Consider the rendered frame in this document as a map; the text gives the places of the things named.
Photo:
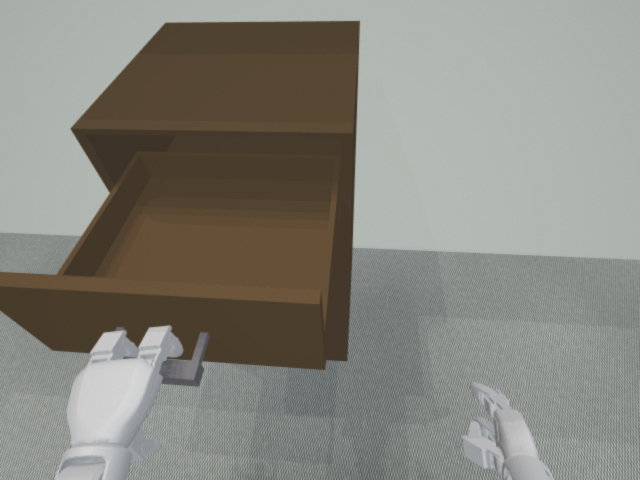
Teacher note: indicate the left robot forearm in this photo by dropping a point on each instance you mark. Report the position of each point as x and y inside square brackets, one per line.
[95, 461]

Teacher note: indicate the handle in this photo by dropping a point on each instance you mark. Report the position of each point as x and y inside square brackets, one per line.
[179, 372]

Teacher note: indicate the drawer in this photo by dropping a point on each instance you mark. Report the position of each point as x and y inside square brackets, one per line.
[240, 246]

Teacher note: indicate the right robot forearm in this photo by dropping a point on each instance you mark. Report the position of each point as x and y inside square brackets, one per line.
[525, 467]

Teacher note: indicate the left robot hand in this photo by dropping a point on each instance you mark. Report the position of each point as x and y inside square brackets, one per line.
[111, 397]

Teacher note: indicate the cabinet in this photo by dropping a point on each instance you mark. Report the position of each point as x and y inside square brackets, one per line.
[240, 87]

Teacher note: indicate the right robot hand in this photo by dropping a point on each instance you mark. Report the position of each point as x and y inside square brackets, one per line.
[488, 444]

